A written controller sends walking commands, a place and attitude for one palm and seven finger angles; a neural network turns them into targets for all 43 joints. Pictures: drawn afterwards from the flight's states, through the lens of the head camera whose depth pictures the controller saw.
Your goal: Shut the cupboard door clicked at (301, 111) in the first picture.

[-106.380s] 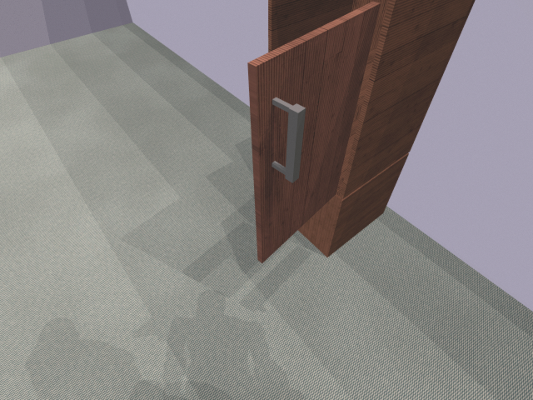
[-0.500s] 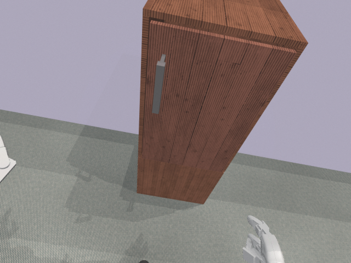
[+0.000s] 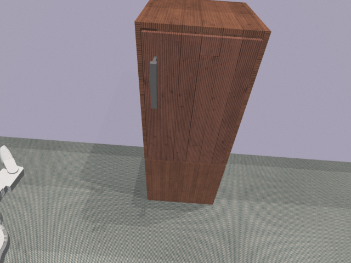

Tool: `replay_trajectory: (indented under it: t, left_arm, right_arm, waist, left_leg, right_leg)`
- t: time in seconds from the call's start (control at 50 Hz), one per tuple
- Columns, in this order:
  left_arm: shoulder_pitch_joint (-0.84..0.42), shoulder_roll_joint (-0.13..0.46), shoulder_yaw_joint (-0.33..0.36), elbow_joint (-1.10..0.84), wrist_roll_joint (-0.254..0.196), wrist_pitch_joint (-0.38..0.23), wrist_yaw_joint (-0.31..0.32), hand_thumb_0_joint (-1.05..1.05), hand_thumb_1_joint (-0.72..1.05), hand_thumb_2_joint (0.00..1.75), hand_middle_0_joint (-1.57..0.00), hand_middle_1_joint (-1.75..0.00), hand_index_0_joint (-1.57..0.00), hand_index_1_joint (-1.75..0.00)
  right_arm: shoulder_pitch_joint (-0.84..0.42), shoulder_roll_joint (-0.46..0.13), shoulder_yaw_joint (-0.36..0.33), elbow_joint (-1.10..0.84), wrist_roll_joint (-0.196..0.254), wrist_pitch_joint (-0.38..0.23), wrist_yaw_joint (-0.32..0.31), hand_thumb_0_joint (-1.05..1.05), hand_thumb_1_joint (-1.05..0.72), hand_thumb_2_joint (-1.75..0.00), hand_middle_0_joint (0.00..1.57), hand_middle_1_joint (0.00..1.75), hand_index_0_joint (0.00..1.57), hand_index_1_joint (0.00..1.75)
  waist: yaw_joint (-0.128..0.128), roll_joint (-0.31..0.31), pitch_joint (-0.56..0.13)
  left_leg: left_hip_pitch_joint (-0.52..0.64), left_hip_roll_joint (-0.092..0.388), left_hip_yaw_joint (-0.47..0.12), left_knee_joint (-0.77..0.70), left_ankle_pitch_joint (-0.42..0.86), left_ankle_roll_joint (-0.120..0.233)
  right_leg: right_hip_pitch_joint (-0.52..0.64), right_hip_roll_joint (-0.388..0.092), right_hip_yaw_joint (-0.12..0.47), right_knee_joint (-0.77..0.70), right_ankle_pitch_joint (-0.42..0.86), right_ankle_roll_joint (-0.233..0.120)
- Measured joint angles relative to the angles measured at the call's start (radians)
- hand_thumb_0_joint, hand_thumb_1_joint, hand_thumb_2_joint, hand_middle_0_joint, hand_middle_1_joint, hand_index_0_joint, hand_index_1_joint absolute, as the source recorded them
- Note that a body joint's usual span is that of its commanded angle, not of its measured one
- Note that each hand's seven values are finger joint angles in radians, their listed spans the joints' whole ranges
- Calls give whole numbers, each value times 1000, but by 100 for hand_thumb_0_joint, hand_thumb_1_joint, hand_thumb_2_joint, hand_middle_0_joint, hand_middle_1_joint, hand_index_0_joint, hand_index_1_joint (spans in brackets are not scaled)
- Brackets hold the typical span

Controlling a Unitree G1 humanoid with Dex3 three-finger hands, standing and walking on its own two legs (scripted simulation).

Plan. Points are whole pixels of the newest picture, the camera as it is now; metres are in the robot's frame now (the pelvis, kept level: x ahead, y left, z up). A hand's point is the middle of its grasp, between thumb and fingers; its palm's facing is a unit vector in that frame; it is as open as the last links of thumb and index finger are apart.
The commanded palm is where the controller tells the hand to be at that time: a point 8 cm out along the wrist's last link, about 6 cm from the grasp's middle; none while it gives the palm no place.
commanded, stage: stop stepping back and stand still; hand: left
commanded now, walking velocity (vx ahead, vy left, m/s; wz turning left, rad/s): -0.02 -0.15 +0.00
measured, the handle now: (154, 83) +0.65 +0.12 +0.11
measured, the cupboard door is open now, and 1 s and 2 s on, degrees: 0 0 0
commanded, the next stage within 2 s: let the arm hang, fingers relaxed in 0.38 s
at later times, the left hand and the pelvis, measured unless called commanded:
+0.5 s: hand (22, 195) +0.19 +0.28 +0.15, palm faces +0.50 -0.80 -0.33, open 7.5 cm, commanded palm none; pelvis -0.02 +0.01 +0.01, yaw +0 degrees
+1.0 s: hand out of the picture -0.02 +0.22 -0.15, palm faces +0.06 -0.97 -0.23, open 7.2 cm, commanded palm none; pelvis -0.02 +0.03 +0.02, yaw +2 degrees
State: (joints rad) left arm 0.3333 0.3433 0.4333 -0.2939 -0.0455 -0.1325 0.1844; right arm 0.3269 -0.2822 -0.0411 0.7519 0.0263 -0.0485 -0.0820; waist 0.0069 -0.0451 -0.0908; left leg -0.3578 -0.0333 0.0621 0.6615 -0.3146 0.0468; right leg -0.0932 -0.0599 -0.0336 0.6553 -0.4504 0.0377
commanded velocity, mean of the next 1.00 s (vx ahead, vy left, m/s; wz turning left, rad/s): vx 0.04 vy -0.02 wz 0.00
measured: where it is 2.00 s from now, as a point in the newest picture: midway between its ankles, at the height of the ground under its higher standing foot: outside the picture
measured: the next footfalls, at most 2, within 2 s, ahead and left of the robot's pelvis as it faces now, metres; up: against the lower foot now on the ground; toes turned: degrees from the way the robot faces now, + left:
left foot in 0.52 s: +0.07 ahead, +0.15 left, +0.00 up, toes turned +2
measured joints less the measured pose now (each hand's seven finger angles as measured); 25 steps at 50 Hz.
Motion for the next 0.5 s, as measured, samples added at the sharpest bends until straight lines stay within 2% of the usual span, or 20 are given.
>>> replay_trajectory:
  t: [0.04, 0.08, 0.12, 0.16, 0.24, 0.28, 0.32, 0.38, 0.42, 0.48, 0.5]
  left_arm:
    - [16, -11, -21, -20, -4, 23, -8, 2, 90, 90, -20, -30, -20, -30]
    - [70, 20, -41, -103, -5, 22, -26, 2, 90, 90, -20, -30, -20, -30]
    - [143, 68, -42, -212, -6, -5, -38, 2, 90, 90, -20, -30, -20, -30]
    - [229, 124, -11, -304, -7, -43, -44, 3, 89, 90, -21, -30, -20, -30]
    - [321, 201, 77, -335, -2, -101, -34, 2, 89, 90, -22, -30, -21, -30]
    - [307, 192, 86, -279, 1, -102, -31, 2, 89, 90, -22, -30, -21, -30]
    - [277, 156, 70, -209, 0, -89, -28, 1, 89, 90, -22, -30, -21, -30]
    - [228, 66, 36, -94, 0, -70, -14, 1, 89, 90, -21, -30, -21, -30]
    - [179, 13, 2, -26, 6, -45, -7, 1, 89, 90, -21, -30, -21, -30]
    - [95, -46, -67, -4, 13, -6, -3, 2, 89, 90, -21, -30, -20, -30]
    - [66, -51, -98, 29, 35, -17, -21, 2, 89, 90, -20, -30, -20, -30]
  right_arm:
    - [-45, 24, 6, -33, -7, -13, 9, 2, -91, -90, 20, 30, 20, 30]
    - [-74, 75, 20, -64, -16, -44, 24, 2, -91, -90, 20, 30, 20, 30]
    - [-85, 126, 43, -92, -20, -69, 36, 1, -91, -90, 20, 30, 20, 30]
    - [-84, 161, 65, -119, -26, -79, 44, 1, -90, -90, 20, 30, 20, 30]
    - [-68, 164, 80, -150, -34, -67, 43, 1, -90, -90, 21, 30, 20, 30]
    - [-73, 137, 71, -140, -34, -45, 39, 1, -90, -90, 21, 30, 21, 30]
    - [-72, 106, 59, -111, -30, -20, 38, 1, -90, -90, 21, 30, 21, 30]
    - [-63, 71, 48, -68, -22, -3, 36, 1, -90, -90, 21, 30, 21, 30]
    - [-55, 54, 45, -58, -19, -3, 27, 1, -90, -90, 21, 30, 21, 30]
    - [-55, 34, 38, -50, -21, -21, 6, 1, -90, -90, 21, 30, 20, 30]
    - [-61, 22, 29, -37, -30, -43, 25, 1, -90, -90, 21, 30, 20, 30]
  waist:
    - [-36, 1, 46]
    - [-72, -20, 70]
    - [-92, -49, 81]
    - [-93, -61, 76]
    - [-66, -12, 42]
    - [-45, 44, 35]
    - [-10, 80, 22]
    - [35, 77, 9]
    - [42, 64, 21]
    - [36, 48, 60]
    - [31, 48, 62]
  left_leg:
    - [9, 7, 9, -9, 35, 10]
    - [18, 15, 10, -47, 61, 8]
    - [26, 24, 10, -94, 94, -1]
    - [29, 38, 14, -133, 122, -11]
    - [-2, 54, 12, -125, 114, -21]
    - [-32, 63, -4, -57, 23, -26]
    - [-72, 52, -29, 80, -57, -35]
    - [-104, 34, -40, 235, -74, -43]
    - [-86, 45, -32, 199, -50, -40]
    - [-22, 71, -30, 45, 20, -29]
    - [-13, 76, -36, 5, 129, -22]
  right_leg:
    - [-68, 12, 34, 133, 16, 0]
    - [-131, 38, 60, 200, -32, -12]
    - [-168, 54, 54, 175, -29, -23]
    - [-177, 66, 23, 93, -8, -34]
    - [-113, 82, -50, -109, 37, -55]
    - [-104, 94, -63, -143, 116, -79]
    - [-98, 94, -60, -147, 128, -90]
    - [-76, 70, -30, -163, 127, -81]
    - [-56, 51, -31, -165, 122, -72]
    - [-31, 37, -61, -141, 97, -59]
    - [-51, 34, -72, -103, 81, -54]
